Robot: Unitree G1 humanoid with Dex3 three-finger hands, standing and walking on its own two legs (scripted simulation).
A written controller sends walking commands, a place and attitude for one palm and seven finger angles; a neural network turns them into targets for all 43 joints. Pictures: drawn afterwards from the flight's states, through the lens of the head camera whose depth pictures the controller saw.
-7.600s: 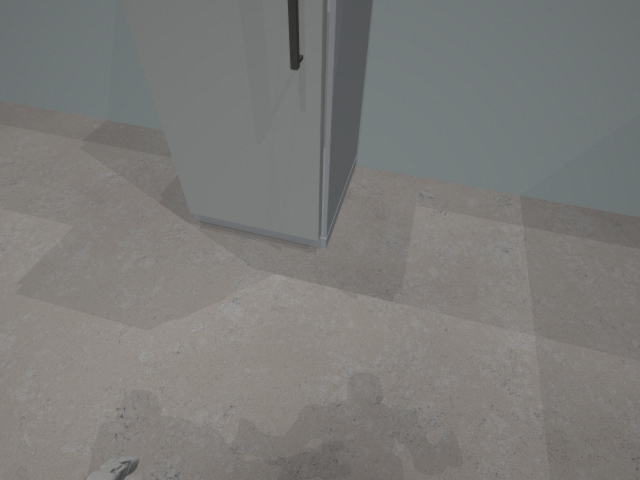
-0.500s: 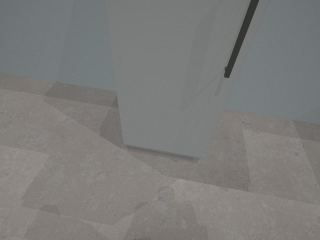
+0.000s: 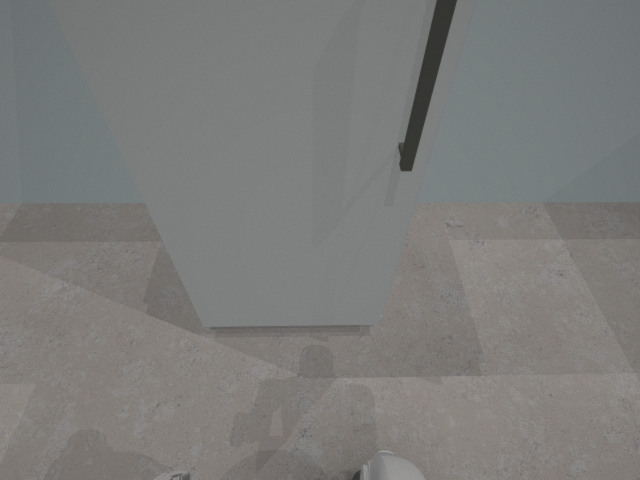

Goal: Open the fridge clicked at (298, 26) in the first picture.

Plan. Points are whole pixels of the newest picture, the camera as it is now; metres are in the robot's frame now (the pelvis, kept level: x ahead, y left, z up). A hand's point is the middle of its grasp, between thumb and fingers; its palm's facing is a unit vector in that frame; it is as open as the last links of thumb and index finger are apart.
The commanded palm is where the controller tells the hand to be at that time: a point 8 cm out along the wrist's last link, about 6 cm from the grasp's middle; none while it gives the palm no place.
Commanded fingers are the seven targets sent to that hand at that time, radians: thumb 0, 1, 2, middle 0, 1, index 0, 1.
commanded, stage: take the last steps up to it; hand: right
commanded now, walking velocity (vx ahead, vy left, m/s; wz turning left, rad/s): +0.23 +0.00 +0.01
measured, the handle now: (434, 30) +0.62 -0.15 +0.25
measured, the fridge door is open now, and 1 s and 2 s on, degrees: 0 0 0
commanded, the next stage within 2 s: come to a stop and stand still in 0.18 s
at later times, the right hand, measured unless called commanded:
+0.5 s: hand (441, 411) +0.24 -0.19 -0.16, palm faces -0.03 +0.97 -0.24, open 7.3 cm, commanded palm none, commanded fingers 0.00 -0.90 -0.90 0.20 0.30 0.20 0.30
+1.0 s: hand out of the picture +0.10 -0.22 -0.17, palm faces +0.04 +0.98 -0.20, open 7.4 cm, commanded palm none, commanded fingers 0.00 -0.90 -0.90 0.20 0.30 0.20 0.30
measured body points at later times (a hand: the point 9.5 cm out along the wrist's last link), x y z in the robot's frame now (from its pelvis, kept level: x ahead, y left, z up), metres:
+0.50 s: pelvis +0.14 -0.01 +0.00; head +0.14 +0.00 +0.44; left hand +0.13 +0.21 -0.17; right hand +0.24 -0.24 -0.14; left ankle +0.20 +0.11 -0.74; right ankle +0.11 -0.11 -0.73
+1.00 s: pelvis +0.09 -0.04 +0.01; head +0.08 -0.04 +0.46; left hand +0.07 +0.18 -0.15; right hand +0.10 -0.28 -0.15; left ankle +0.08 +0.09 -0.69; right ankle +0.07 -0.14 -0.73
